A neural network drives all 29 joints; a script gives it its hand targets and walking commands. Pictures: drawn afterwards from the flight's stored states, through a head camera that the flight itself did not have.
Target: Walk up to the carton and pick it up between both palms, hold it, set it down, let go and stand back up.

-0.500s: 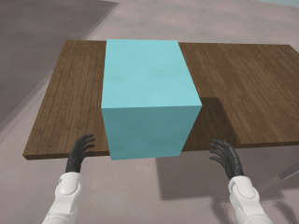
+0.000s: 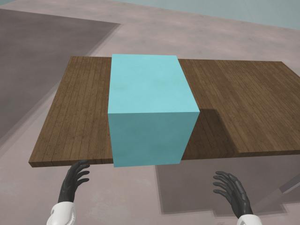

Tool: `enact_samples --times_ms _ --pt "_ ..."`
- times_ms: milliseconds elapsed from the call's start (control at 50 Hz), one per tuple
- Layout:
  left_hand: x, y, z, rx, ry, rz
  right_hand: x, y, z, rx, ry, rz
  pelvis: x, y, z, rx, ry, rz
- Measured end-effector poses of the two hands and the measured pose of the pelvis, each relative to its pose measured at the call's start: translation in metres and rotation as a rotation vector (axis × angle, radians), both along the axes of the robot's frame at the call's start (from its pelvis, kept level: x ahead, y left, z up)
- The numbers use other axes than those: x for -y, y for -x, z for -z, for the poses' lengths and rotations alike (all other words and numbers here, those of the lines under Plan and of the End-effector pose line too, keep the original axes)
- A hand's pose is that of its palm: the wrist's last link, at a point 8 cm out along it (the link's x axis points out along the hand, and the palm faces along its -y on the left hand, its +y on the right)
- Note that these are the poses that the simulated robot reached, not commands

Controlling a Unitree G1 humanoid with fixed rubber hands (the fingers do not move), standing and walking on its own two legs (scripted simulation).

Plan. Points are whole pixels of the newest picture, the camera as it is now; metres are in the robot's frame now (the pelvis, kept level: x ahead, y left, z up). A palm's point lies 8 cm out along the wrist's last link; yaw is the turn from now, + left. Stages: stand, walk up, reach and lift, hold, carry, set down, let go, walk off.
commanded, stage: set down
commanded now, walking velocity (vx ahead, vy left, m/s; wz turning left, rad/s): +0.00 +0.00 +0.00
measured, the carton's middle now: (146, 109) +0.55 +0.05 +0.00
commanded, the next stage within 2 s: let go in 1.28 s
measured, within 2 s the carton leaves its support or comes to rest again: neither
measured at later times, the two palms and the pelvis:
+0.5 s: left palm (64, 193) +0.22 +0.24 -0.01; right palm (230, 203) +0.23 -0.19 -0.01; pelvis +0.01 +0.02 +0.00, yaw +1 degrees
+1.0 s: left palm (66, 206) +0.20 +0.23 -0.05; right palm out of the picture +0.19 -0.21 -0.05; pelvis +0.02 +0.01 +0.00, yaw +1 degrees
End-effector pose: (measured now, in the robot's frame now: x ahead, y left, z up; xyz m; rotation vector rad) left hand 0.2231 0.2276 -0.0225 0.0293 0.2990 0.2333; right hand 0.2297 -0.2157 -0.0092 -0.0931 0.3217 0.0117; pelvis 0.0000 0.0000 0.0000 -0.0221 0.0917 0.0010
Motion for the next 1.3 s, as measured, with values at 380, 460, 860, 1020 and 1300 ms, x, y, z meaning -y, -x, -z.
enact_samples --times_ms 380,460,860,1020,1300 --pt "-0.006 0.004 0.001 -0.083 0.008 0.008 -0.018 0.007 0.008 -0.101 -0.018 -0.014 -0.013 -0.006 -0.001 0.012 -0.001 -0.010" --pt "-0.009 0.002 -0.007 -0.050 0.002 0.003 -0.025 -0.001 0.000 -0.049 -0.022 -0.038 -0.016 -0.010 -0.001 0.008 -0.001 -0.011" --pt "-0.003 0.011 0.009 -0.158 0.023 0.030 -0.007 0.025 0.022 -0.158 -0.017 0.021 -0.012 -0.018 -0.001 0.026 -0.006 -0.012" --pt "-0.003 0.022 0.022 -0.240 0.028 0.020 -0.004 0.040 0.033 -0.247 -0.016 0.044 -0.012 -0.015 -0.001 0.039 -0.006 -0.012" --pt "0.001 0.020 0.034 -0.328 0.043 0.049 0.005 0.039 0.051 -0.348 0.017 0.078 -0.009 -0.024 -0.001 0.027 -0.010 -0.012"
